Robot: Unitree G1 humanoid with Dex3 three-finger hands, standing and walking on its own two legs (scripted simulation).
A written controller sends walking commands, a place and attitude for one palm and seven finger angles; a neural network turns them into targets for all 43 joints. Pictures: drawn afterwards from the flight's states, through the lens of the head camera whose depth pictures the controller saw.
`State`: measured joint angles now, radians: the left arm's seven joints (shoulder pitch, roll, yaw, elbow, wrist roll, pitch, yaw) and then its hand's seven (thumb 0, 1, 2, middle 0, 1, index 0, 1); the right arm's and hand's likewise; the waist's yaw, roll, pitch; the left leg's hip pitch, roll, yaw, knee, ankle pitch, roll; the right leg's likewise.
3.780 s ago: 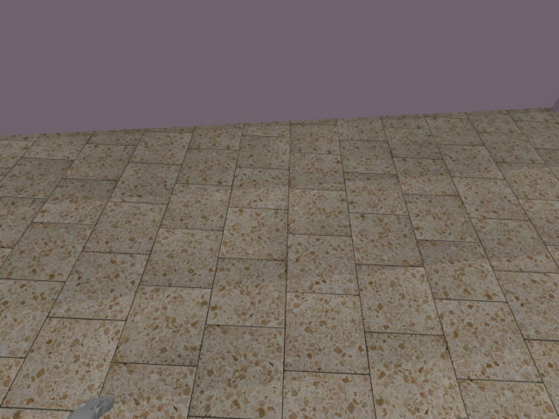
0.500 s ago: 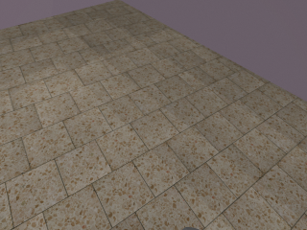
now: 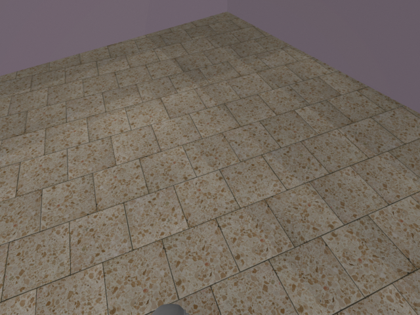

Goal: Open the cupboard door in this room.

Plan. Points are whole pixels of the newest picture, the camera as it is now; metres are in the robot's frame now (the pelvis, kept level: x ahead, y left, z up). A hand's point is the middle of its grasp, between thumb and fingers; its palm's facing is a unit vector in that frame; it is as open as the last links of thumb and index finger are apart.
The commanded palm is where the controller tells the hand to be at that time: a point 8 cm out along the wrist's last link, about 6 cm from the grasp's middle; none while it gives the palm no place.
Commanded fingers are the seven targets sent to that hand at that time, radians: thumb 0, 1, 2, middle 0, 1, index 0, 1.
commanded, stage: turn or walk to find it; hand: left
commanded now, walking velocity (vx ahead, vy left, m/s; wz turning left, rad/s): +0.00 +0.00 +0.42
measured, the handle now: out of the picture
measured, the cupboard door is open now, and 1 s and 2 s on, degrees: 0 0 0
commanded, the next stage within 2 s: none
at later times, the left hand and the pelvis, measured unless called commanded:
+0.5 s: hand out of the picture -0.03 +0.28 -0.17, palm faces +0.24 -0.94 -0.24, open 7.4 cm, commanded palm none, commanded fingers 0.00 0.90 0.90 -0.20 -0.30 -0.20 -0.30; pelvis -0.04 +0.06 +0.00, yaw +11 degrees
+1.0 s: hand out of the picture -0.06 +0.20 -0.15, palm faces +0.40 -0.88 -0.27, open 7.4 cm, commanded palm none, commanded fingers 0.00 0.90 0.90 -0.20 -0.30 -0.20 -0.30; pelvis -0.06 -0.01 +0.00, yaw +24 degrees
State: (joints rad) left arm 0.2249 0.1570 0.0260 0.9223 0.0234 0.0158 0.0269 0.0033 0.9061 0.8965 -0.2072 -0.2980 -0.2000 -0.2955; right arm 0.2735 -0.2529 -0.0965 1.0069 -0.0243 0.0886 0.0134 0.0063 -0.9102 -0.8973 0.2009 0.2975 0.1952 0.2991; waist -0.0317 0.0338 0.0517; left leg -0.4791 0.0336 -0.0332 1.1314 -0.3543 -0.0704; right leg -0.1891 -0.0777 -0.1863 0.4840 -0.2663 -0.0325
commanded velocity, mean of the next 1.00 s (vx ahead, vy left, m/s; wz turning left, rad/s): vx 0.00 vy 0.00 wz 0.42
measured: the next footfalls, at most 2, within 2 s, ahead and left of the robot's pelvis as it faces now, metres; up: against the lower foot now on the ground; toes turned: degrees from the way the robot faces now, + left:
left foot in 0.22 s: +0.01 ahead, +0.16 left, +0.00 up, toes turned +10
right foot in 0.74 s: +0.01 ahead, -0.07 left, +0.00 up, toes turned +14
